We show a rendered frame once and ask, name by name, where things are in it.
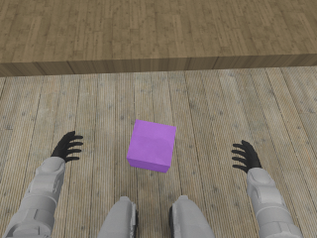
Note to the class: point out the carton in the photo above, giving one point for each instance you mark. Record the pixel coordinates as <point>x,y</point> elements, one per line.
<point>151,146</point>

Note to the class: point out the left robot hand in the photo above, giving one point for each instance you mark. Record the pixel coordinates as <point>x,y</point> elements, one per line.
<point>62,149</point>

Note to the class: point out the robot right forearm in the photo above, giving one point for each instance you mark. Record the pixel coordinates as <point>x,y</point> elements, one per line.
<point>270,210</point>

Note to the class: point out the robot thigh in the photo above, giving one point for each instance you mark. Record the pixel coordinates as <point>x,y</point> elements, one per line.
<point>119,220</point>
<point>191,220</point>

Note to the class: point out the right robot thigh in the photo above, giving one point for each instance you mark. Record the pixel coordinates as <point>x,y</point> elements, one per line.
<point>191,220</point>

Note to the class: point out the left robot thigh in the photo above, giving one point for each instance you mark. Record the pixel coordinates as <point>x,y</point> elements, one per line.
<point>119,220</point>

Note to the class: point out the robot left forearm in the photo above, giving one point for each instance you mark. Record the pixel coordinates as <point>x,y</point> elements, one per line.
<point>35,215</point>

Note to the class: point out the right robot hand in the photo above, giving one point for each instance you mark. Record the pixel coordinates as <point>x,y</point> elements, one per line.
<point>251,159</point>

